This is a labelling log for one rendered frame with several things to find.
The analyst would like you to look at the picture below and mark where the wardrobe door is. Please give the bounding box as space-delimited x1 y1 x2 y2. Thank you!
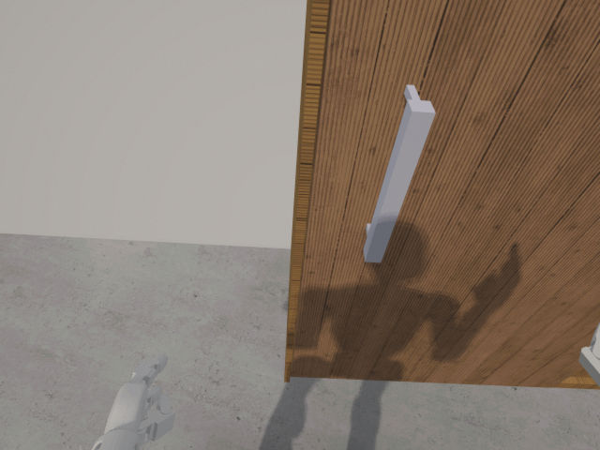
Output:
570 368 591 378
292 0 600 388

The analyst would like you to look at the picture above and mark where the left robot forearm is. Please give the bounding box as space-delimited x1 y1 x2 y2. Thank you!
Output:
92 429 141 450

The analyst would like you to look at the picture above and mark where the robot right hand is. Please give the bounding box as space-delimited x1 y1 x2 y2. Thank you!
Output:
578 323 600 387

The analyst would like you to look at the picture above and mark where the robot left hand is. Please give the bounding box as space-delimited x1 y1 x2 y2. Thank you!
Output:
104 354 176 447

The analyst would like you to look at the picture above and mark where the handle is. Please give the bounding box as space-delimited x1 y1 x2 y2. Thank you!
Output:
364 84 436 263

